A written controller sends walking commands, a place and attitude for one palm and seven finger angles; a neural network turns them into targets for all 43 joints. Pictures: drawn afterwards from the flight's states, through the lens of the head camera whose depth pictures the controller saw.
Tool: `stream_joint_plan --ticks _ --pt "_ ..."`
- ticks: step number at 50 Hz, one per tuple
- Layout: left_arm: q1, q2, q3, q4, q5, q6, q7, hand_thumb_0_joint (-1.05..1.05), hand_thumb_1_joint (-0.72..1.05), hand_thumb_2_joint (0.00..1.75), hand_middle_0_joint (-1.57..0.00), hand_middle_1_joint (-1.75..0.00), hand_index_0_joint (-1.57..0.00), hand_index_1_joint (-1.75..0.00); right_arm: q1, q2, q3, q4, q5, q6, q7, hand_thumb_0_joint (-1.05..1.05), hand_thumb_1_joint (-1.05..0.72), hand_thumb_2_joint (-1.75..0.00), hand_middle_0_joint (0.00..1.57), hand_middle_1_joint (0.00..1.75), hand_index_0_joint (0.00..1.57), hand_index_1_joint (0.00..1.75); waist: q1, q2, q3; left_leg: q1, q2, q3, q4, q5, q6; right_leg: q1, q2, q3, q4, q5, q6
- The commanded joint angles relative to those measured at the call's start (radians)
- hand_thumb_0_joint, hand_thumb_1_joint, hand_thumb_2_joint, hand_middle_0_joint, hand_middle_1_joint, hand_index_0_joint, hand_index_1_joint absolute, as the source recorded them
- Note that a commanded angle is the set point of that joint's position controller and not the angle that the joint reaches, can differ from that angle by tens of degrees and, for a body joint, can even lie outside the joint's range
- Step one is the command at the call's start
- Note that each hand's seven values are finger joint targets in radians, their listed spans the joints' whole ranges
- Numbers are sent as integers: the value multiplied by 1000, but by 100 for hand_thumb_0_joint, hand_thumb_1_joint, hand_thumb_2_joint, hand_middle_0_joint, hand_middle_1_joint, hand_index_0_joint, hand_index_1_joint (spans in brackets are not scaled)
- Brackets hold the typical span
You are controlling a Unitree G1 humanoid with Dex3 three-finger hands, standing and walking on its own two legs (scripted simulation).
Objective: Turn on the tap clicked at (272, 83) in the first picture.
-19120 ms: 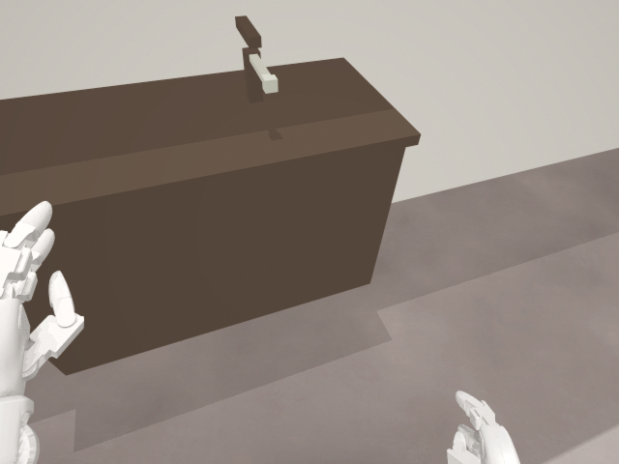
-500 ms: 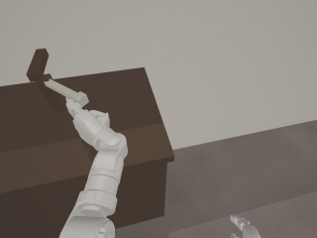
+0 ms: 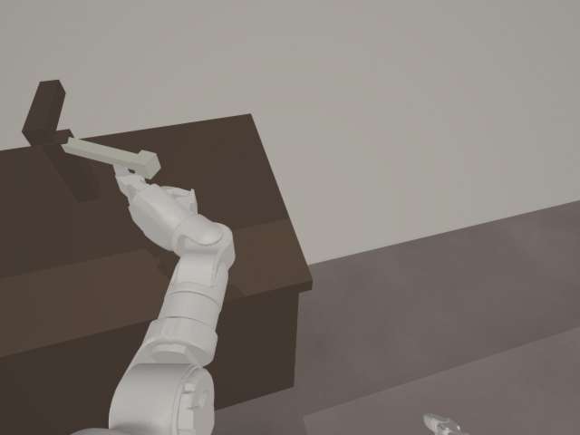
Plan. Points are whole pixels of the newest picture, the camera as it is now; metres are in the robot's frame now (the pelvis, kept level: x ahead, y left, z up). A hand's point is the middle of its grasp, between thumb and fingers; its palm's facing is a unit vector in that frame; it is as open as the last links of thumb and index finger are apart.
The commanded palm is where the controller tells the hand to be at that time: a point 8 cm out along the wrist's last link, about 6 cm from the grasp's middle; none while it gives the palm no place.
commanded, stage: push the lever round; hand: left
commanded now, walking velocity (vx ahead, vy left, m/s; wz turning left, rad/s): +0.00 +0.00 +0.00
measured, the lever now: (146, 164) +0.46 +0.23 +0.13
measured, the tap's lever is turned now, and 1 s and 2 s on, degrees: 55 67 67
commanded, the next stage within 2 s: lift the hand up off the lever in 0.14 s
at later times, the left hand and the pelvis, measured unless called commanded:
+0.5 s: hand (195, 182) +0.44 +0.16 +0.11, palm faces +0.80 -0.59 -0.11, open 7.8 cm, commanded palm +0.38 +0.17 +0.12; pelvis +0.01 +0.00 +0.00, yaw -1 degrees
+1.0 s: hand (192, 173) +0.44 +0.16 +0.14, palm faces +0.79 -0.61 -0.10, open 7.8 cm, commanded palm +0.38 +0.17 +0.14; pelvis +0.01 -0.01 +0.01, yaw +0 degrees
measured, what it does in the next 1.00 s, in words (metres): stands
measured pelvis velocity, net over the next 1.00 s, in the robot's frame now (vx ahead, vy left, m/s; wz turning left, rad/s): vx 0.01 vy -0.01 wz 0.00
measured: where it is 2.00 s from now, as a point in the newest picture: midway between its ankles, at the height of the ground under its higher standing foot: outside the picture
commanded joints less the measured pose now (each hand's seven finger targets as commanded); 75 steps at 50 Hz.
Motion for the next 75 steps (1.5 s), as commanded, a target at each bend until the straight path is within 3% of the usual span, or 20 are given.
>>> stream_joint_plan --ticks 1,4,7,12,18,24,28,29,32,34,39,41,44,48,53,60,63,68,72,75 --pt "-533 110 -34 -170 51 -66 5 0 90 90 -15 -15 -15 -15 -57 -122 -32 -110 0 -40 -9 0 -90 -90 20 30 20 30 -29 -52 -294 205 -27 108 -48 258 55 29 -1 -59 -126 307 -29" --pt "-520 150 9 -136 55 -72 10 0 90 90 -15 -15 -15 -15 -41 -128 -38 -101 -7 -37 -10 0 -90 -90 20 30 20 30 -23 -49 -323 201 -26 107 -40 277 52 32 2 -56 -115 328 -29" --pt "-580 109 -28 -115 65 -79 12 0 90 90 -15 -15 -15 -15 -27 -122 -35 -103 -9 -39 0 0 -90 -90 20 30 20 30 -41 -29 -319 202 -23 107 -31 281 52 7 1 -60 -104 329 -30" --pt "-579 148 18 -92 66 -92 20 0 90 90 -15 -15 -15 -15 0 -128 -41 -107 -15 -39 5 0 -90 -90 20 30 20 30 -39 -70 -356 180 -27 109 -22 299 54 30 2 -59 -93 373 -25" --pt "-556 147 16 -158 64 -91 14 0 90 90 -15 -15 -15 -15 12 -129 -48 -123 -15 -38 14 0 -90 -90 20 30 20 30 -30 -38 -387 208 -26 119 -21 345 55 64 5 -57 -93 428 -26" --pt "-481 160 26 -179 52 -64 2 0 90 90 -15 -15 -15 -15 -1 -134 -51 -125 -6 -40 13 0 -90 -90 20 30 20 30 -17 -60 -334 208 -25 119 -50 330 56 94 10 -60 -123 414 -28" --pt "-494 88 -45 -201 44 -42 -6 0 90 90 -15 -15 -15 -15 -13 -129 -45 -131 -1 -44 18 0 -90 -90 20 30 20 30 -23 -58 -303 232 -23 119 -65 330 56 88 11 -66 -134 402 -31" --pt "-464 112 -20 -202 43 -35 -6 0 90 90 -15 -15 -15 -15 -18 -134 -49 -128 -1 -43 16 0 -90 -90 20 30 20 30 -12 -60 -298 234 -23 118 -72 328 55 99 12 -65 -142 398 -32" --pt "-491 75 -56 -209 35 -23 -7 0 90 90 -15 -15 -15 -15 -37 -127 -42 -131 4 -45 16 0 -90 -90 20 30 20 30 -18 -66 -279 238 -27 120 -83 304 58 92 10 -65 -155 368 -30" --pt "-474 123 -12 -196 32 -16 -4 0 90 90 -15 -15 -15 -15 -46 -132 -42 -123 4 -42 9 0 -90 -90 20 30 20 30 -8 -83 -265 231 -29 118 -93 293 58 105 9 -63 -167 360 -28" --pt "-500 129 -14 -233 47 -14 2 0 90 90 -15 -15 -15 -15 -60 -123 -41 -124 1 -36 6 0 -90 -90 20 30 20 30 -4 -54 -302 264 -26 123 -91 328 55 117 5 -62 -161 390 -30" --pt "-524 94 -47 -236 48 -8 2 0 90 90 -15 -15 -15 -15 -67 -117 -35 -131 3 -36 8 0 -90 -90 20 30 20 30 -7 -47 -302 265 -29 126 -91 329 55 115 1 -62 -157 396 -30" --pt "-479 130 -12 -229 38 4 -4 0 90 90 -15 -15 -15 -15 -70 -122 -37 -133 4 -29 1 0 -90 -90 20 30 20 30 4 -75 -311 266 -30 125 -99 343 55 148 0 -61 -164 425 -28" --pt "-449 84 -51 -275 27 20 -19 0 90 90 -15 -15 -15 -15 -79 -116 -37 -151 11 -24 0 0 -90 -90 20 30 20 30 11 -72 -333 294 -27 134 -97 403 54 183 -6 -61 -159 509 -28" --pt "-445 50 -86 -285 15 49 -32 0 90 90 -15 -15 -15 -15 -98 -117 -33 -148 18 -27 -2 0 -90 -90 20 30 20 30 4 -92 -267 300 -26 131 -116 383 57 172 -6 -64 -186 480 -26" --pt "-486 78 -80 -367 22 55 -30 0 90 90 -15 -15 -15 -15 -116 -110 -30 -140 17 -33 -7 0 -90 -90 20 30 20 30 19 -38 -297 340 -25 128 -128 418 50 194 -6 -64 -184 486 -33" --pt "-423 97 -58 -374 16 69 -30 0 90 90 -15 -15 -15 -15 -117 -109 -33 -149 17 -30 -8 0 -90 -90 20 30 20 30 34 -76 -331 334 -29 135 -123 444 51 236 -8 -65 -178 544 -29" --pt "-406 49 -94 -352 2 104 -43 0 90 90 -15 -15 -15 -15 -137 -110 -29 -149 27 -29 -10 0 -90 -90 20 30 20 30 29 -90 -268 339 -24 133 -146 422 51 224 -7 -68 -203 508 -30" --pt "-430 71 -77 -342 -11 113 -46 0 90 90 -15 -15 -15 -15 -152 -113 -24 -141 32 -33 -16 0 -90 -90 20 30 20 30 27 -114 -235 336 -26 132 -165 379 55 217 -8 -65 -229 453 -26" --pt "-481 73 -84 -353 -3 112 -46 0 90 90 -15 -15 -15 -15 -164 -110 -21 -132 33 -38 -19 0 -90 -90 20 30 20 30 26 -71 -222 347 -26 131 -177 353 53 200 -8 -61 -240 402 -28"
